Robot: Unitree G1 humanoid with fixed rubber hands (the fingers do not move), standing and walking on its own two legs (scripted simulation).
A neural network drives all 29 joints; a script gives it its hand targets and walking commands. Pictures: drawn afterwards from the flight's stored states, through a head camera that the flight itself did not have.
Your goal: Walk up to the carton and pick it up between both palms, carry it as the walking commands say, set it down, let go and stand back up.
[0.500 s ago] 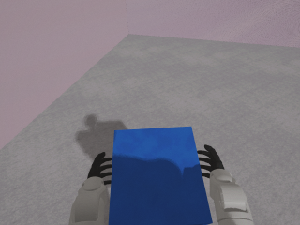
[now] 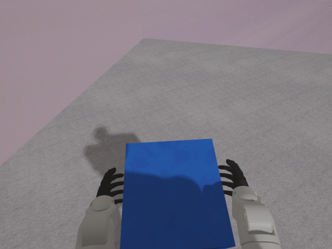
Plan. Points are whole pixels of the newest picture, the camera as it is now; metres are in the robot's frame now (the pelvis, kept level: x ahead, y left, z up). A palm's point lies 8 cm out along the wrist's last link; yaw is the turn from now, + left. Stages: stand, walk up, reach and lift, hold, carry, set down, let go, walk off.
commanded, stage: carry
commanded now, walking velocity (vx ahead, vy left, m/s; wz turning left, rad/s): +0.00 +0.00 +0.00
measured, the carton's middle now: (172, 198) +0.30 +0.00 -0.05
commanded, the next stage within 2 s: none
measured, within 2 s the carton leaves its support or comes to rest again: neither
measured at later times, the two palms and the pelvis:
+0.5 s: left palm (96, 202) +0.26 +0.18 +0.03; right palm (230, 191) +0.27 -0.14 +0.04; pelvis +0.00 +0.02 +0.00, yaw +0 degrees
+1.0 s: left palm (85, 202) +0.26 +0.21 +0.03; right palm (219, 191) +0.27 -0.11 +0.04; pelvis +0.00 +0.05 +0.00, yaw +0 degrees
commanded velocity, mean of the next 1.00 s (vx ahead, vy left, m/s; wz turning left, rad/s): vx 0.00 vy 0.00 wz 0.00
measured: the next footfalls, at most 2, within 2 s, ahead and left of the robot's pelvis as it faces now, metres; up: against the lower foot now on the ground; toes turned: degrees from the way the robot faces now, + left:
none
